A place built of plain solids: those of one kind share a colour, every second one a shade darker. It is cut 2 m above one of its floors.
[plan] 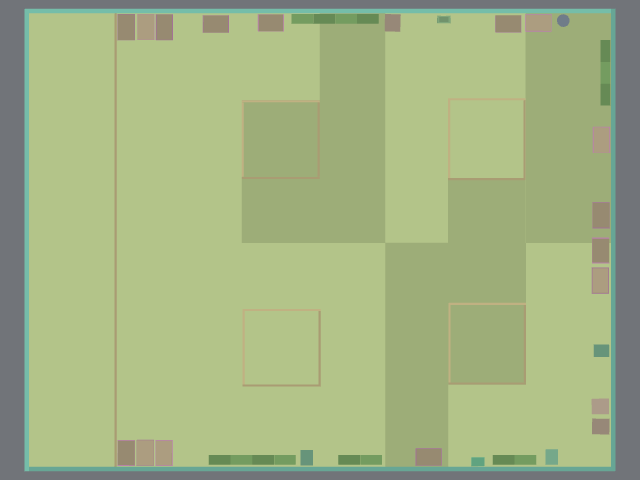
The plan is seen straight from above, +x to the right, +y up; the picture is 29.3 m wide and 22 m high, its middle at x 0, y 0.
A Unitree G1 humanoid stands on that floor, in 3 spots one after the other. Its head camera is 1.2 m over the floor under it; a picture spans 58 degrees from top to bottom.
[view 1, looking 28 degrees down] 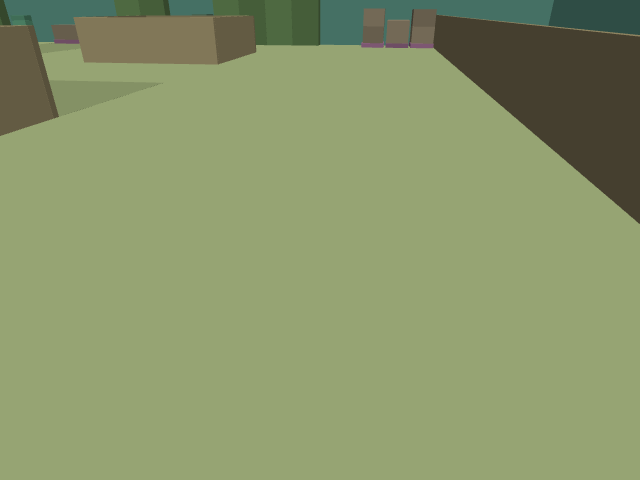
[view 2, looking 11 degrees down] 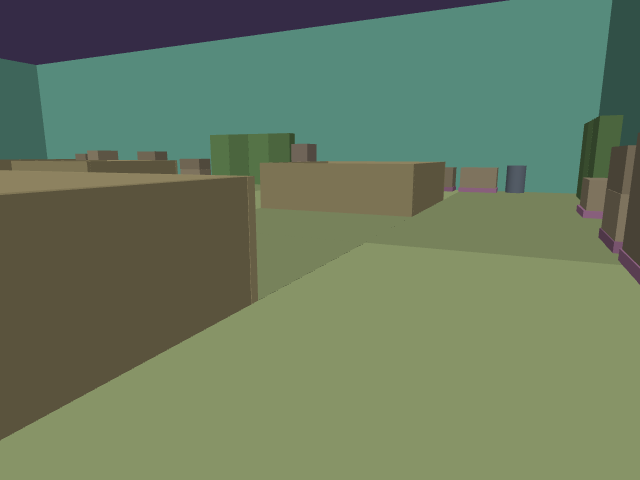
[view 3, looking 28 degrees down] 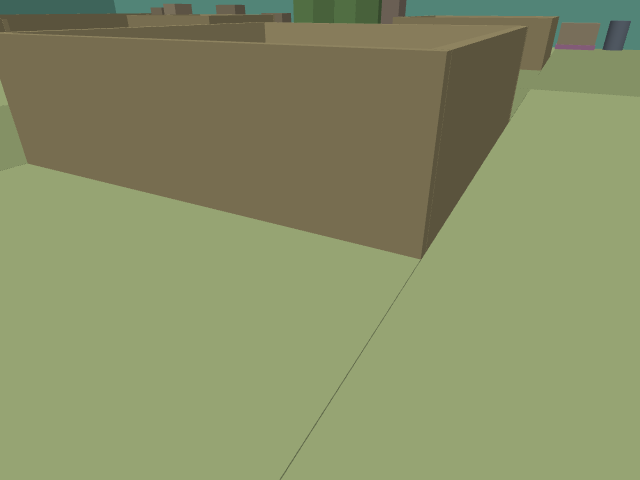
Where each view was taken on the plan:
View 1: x -7.65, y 7.87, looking -82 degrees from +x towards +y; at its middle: floor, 2.56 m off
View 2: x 11.39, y -5.82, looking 115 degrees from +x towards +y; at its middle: floor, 6.29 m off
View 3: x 9.91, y -8.68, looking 118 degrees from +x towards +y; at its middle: floor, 2.56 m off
